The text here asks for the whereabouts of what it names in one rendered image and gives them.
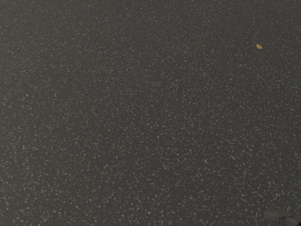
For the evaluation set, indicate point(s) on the right robot hand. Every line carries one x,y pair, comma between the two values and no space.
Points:
284,218

